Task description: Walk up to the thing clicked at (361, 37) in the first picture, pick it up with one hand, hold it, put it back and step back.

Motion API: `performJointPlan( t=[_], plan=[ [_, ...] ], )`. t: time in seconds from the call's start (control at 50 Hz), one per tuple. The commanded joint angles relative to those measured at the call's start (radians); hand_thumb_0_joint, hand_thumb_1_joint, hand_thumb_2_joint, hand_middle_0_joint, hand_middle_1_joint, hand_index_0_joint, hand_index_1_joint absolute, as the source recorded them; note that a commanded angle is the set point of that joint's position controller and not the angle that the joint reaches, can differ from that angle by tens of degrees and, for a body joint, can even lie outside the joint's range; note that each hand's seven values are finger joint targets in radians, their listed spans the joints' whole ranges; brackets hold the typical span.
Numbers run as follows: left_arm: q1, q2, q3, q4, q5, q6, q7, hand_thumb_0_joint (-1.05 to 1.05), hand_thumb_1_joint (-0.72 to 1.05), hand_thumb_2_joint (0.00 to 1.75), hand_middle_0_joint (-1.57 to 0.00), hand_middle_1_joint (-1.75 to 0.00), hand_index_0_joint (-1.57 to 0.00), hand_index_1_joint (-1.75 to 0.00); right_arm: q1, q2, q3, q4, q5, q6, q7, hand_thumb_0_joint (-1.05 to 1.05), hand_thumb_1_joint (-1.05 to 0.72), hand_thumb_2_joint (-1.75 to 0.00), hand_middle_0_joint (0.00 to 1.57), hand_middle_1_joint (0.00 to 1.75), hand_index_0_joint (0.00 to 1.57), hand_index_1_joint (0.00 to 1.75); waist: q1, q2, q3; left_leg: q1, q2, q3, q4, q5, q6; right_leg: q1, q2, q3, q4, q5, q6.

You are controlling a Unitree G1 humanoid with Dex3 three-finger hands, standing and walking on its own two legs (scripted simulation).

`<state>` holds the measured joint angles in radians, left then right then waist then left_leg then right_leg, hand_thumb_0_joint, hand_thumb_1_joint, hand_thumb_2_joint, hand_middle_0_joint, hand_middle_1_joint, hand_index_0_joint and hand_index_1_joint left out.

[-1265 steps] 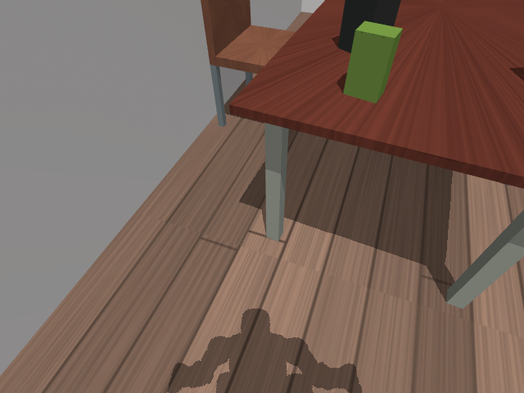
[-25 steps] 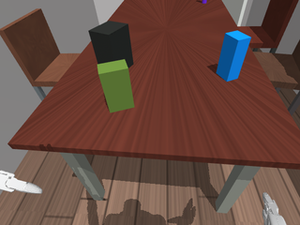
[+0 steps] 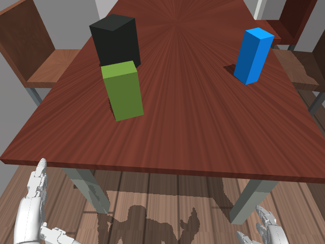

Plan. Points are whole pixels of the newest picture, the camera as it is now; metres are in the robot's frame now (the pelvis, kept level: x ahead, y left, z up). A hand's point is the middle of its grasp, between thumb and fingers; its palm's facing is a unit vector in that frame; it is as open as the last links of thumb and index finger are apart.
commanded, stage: home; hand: left
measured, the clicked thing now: (124, 92) +0.56 +0.19 +0.06
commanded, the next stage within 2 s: none
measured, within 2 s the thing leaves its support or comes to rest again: neither
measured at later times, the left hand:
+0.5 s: hand (111, 228) +0.19 +0.18 -0.11, palm faces +0.09 -0.97 -0.23, open 17.7 cm
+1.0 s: hand out of the picture +0.12 +0.24 -0.14, palm faces -0.07 -0.92 -0.38, open 17.7 cm
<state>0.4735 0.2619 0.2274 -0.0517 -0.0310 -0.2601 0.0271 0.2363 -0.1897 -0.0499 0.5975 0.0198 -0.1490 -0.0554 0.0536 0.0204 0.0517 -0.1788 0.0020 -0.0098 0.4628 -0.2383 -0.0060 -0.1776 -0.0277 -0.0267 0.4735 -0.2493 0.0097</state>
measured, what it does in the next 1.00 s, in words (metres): stands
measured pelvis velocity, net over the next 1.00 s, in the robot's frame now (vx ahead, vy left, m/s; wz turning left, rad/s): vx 0.01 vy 0.00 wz -0.02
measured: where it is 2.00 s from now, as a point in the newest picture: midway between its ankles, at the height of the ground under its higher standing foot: outside the picture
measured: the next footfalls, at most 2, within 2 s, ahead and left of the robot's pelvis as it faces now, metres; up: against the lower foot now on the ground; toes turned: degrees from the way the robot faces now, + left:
none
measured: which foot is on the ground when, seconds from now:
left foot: down 0.00-1.00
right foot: down 0.00-1.00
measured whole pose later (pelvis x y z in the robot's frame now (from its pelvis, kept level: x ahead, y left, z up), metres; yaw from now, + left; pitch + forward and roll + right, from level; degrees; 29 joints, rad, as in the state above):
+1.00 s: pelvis +0.01 +0.00 +0.00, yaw -1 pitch -2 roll +0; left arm 0.21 0.34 -0.02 0.87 0.04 -0.04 0.03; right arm 0.17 -0.32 -0.01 0.87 -0.03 0.00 0.01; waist -0.01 0.02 0.01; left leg -0.19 0.01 0.01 0.48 -0.26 -0.01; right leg -0.20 -0.02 -0.01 0.49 -0.27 0.01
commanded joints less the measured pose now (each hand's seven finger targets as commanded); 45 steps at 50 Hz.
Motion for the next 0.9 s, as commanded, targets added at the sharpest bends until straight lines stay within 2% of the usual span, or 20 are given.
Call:
performJointPlan(
  t=[0.0,0.06,0.08,0.1,0.12,0.14,0.16,0.22,0.28,0.34,0.42,0.5,0.58,0.6,0.62,0.74,0.76,0.78,0.82,0.88],
  plan=[
    [-0.106,0.116,0.001,-0.132,0.004,-0.045,0.018,0.0,-0.61,0.02,-0.04,-0.05,-0.05,-0.05,-0.094,-0.067,-0.009,-0.105,-0.01,-0.052,-0.009,0.0,-0.52,-0.68,0.16,0.24,0.16,0.24,-0.031,0.039,-0.082,0.007,-0.007,0.028,-0.1,0.08,0.025,-0.007,0.02,-0.035,-0.084,0.099,-0.011],
    [-0.083,0.088,-0.048,-0.029,0.01,-0.021,0.012,0.0,-0.61,0.02,-0.04,-0.05,-0.05,-0.05,-0.1,-0.093,-0.023,-0.098,-0.016,-0.049,-0.013,0.0,-0.58,-0.72,0.17,0.25,0.17,0.25,-0.045,0.025,-0.109,0.027,-0.014,0.036,-0.067,0.166,0.023,0.004,0.012,-0.03,-0.078,0.18,-0.009],
    [-0.075,0.098,-0.037,0.017,0.012,-0.01,0.015,0.0,-0.61,0.01,-0.04,-0.04,-0.04,-0.04,-0.088,-0.088,-0.021,-0.082,-0.017,-0.045,-0.013,0.0,-0.65,-0.76,0.18,0.26,0.18,0.26,-0.038,0.027,-0.122,0.025,-0.012,0.036,-0.059,0.201,0.021,0.012,0.012,-0.031,-0.07,0.209,-0.011],
    [-0.087,0.158,0.073,-0.052,0.01,-0.012,0.054,0.0,-0.61,0.02,-0.04,-0.05,-0.04,-0.04,-0.084,-0.146,0.01,-0.056,-0.021,-0.038,-0.016,0.0,-0.57,-0.71,0.17,0.25,0.17,0.25,-0.007,0.019,-0.156,0.046,-0.012,0.023,-0.05,0.208,0.011,0.052,0.027,-0.035,-0.074,0.202,-0.014],
    [-0.045,0.064,-0.056,0.062,0.019,0.005,0.048,0.0,-0.61,0.01,-0.04,-0.04,-0.04,-0.04,-0.09,-0.137,0.017,-0.055,-0.018,-0.032,-0.016,0.0,-0.49,-0.66,0.16,0.23,0.16,0.23,-0.042,0.01,-0.095,0.032,-0.012,0.028,-0.053,0.193,0.012,0.018,0.027,-0.033,-0.08,0.191,-0.016],
    [-0.057,0.019,-0.104,0.123,0.018,0.02,0.042,0.0,-0.61,0.02,-0.04,-0.05,-0.05,-0.04,-0.09,-0.134,0.016,-0.057,-0.018,-0.031,-0.016,0.0,-0.53,-0.69,0.16,0.24,0.16,0.24,-0.059,-0.015,-0.067,0.021,-0.008,0.026,-0.055,0.173,0.013,-0.006,0.031,-0.035,-0.081,0.173,-0.015],
    [-0.091,0.003,-0.121,0.151,0.017,0.024,0.043,0.0,-0.6,0.03,-0.04,-0.05,-0.05,-0.05,-0.097,-0.135,0.015,-0.051,-0.018,-0.029,-0.013,0.0,-0.61,-0.74,0.17,0.25,0.17,0.25,-0.057,-0.017,-0.061,0.009,-0.007,0.024,-0.058,0.153,0.011,-0.016,0.033,-0.037,-0.079,0.158,-0.017],
    [-0.171,0.021,-0.126,0.27,0.026,0.032,0.047,0.0,-0.6,0.03,-0.04,-0.05,-0.05,-0.05,-0.083,-0.135,0.018,-0.03,-0.021,-0.014,-0.014,0.0,-0.77,-0.83,0.19,0.28,0.19,0.28,-0.057,-0.014,-0.088,-0.016,-0.015,0.028,-0.036,0.154,0.013,-0.026,0.025,-0.033,-0.065,0.163,-0.016],
    [-0.248,0.03,-0.136,0.351,0.031,0.04,0.053,0.0,-0.6,0.03,-0.04,-0.05,-0.05,-0.05,-0.083,-0.135,0.019,-0.023,-0.023,-0.008,-0.017,0.0,-0.73,-0.81,0.18,0.27,0.18,0.27,-0.063,0.002,-0.136,-0.009,-0.014,0.033,-0.018,0.154,0.011,-0.032,0.022,-0.026,-0.053,0.167,-0.015],
    [-0.312,0.061,-0.126,0.386,0.036,0.053,0.067,0.0,-0.58,0.04,-0.05,-0.05,-0.05,-0.05,-0.071,-0.14,0.015,-0.01,-0.023,-0.004,-0.021,0.0,-0.75,-0.82,0.19,0.28,0.19,0.28,-0.056,0.031,-0.213,0.013,-0.007,0.033,0.008,0.249,0.004,0.0,0.024,-0.024,-0.018,0.256,-0.019],
    [-0.315,0.041,-0.154,0.434,0.039,0.08,0.083,0.0,-0.61,0.02,-0.04,-0.04,-0.04,-0.04,-0.069,-0.137,0.015,-0.009,-0.023,0.005,-0.021,0.0,-0.79,-0.84,0.19,0.28,0.19,0.28,-0.043,0.044,-0.244,0.013,0.0,0.036,0.015,0.306,-0.004,0.031,0.029,-0.027,-0.004,0.299,-0.024],
    [-0.284,-0.007,-0.193,0.465,0.034,0.11,0.088,0.0,-0.61,0.01,-0.04,-0.04,-0.04,-0.04,-0.07,-0.14,0.011,-0.017,-0.017,0.015,-0.018,0.0,-0.85,-0.88,0.2,0.29,0.2,0.29,-0.047,0.01,-0.199,0.008,0.008,0.037,0.005,0.319,-0.006,0.021,0.038,-0.033,-0.009,0.302,-0.024],
    [-0.261,0.008,-0.178,0.477,0.031,0.123,0.088,0.0,-0.61,0.01,-0.04,-0.04,-0.04,-0.04,-0.085,-0.146,0.007,-0.033,-0.013,0.033,-0.006,0.0,-0.88,-0.89,0.2,0.3,0.2,0.3,-0.03,-0.026,-0.133,-0.032,0.004,0.04,-0.018,0.231,-0.001,0.009,0.038,-0.034,-0.037,0.229,-0.022],
    [-0.247,-0.017,-0.192,0.519,0.032,0.131,0.085,0.0,-0.61,0.02,-0.04,-0.04,-0.04,-0.04,-0.075,-0.143,0.008,-0.031,-0.012,0.037,-0.005,0.0,-0.88,-0.89,0.2,0.3,0.2,0.3,-0.04,-0.042,-0.145,-0.023,0.004,0.042,-0.017,0.237,0.0,0.011,0.038,-0.032,-0.036,0.238,-0.022],
    [-0.285,0.016,-0.179,0.465,0.03,0.125,0.086,0.0,-0.6,0.02,-0.04,-0.04,-0.04,-0.04,-0.087,-0.156,0.001,-0.039,-0.011,0.041,-0.004,0.0,-0.88,-0.9,0.2,0.3,0.2,0.3,-0.036,-0.021,-0.124,-0.028,0.002,0.044,-0.025,0.212,0.0,-0.002,0.037,-0.03,-0.044,0.215,-0.021],
    [-0.322,0.023,-0.167,0.467,0.03,0.135,0.084,0.0,-0.57,0.04,-0.05,-0.05,-0.05,-0.05,-0.079,-0.148,0.009,-0.04,-0.01,0.055,-0.002,0.0,-0.89,-0.9,0.2,0.3,0.2,0.3,-0.049,-0.004,-0.158,-0.008,0.005,0.045,-0.028,0.194,0.0,0.002,0.039,-0.025,-0.04,0.2,-0.023],
    [-0.239,0.259,-0.138,0.648,0.083,0.161,0.054,0.0,-0.59,0.03,-0.05,-0.05,-0.05,-0.05,-0.04,-0.303,-0.042,0.062,-0.078,0.083,0.02,0.0,-0.9,-0.9,0.2,0.3,0.2,0.3,-0.066,0.084,-0.193,0.057,0.091,-0.027,0.034,0.364,0.016,-0.023,-0.083,0.088,0.023,0.379,-0.061],
    [-0.217,0.261,-0.136,0.664,0.084,0.171,0.042,0.0,-0.6,0.03,-0.05,-0.05,-0.05,-0.05,-0.043,-0.299,-0.042,0.075,-0.072,0.101,0.031,0.0,-0.9,-0.9,0.2,0.3,0.2,0.3,-0.053,0.064,-0.225,0.066,0.088,-0.031,0.04,0.373,0.025,0.007,-0.091,0.086,0.026,0.423,-0.065],
    [-0.254,0.231,-0.16,0.701,0.073,0.172,0.024,0.0,-0.61,0.01,-0.04,-0.04,-0.04,-0.04,-0.043,-0.267,-0.03,0.091,-0.053,0.113,0.041,0.0,-0.9,-0.9,0.2,0.3,0.2,0.3,-0.068,0.005,-0.226,0.045,0.093,-0.037,0.022,0.345,0.028,0.037,-0.095,0.085,0.019,0.435,-0.056],
    [-0.304,0.225,-0.194,0.781,0.063,0.177,0.014,0.0,-0.61,0.01,-0.04,-0.04,-0.04,-0.04,-0.072,-0.276,-0.016,0.156,-0.047,0.12,0.057,0.0,-0.9,-0.9,0.2,0.3,0.2,0.3,-0.071,-0.044,-0.114,0.009,0.09,-0.056,-0.035,0.176,0.028,-0.025,-0.089,0.092,-0.052,0.269,-0.047]
  ],
)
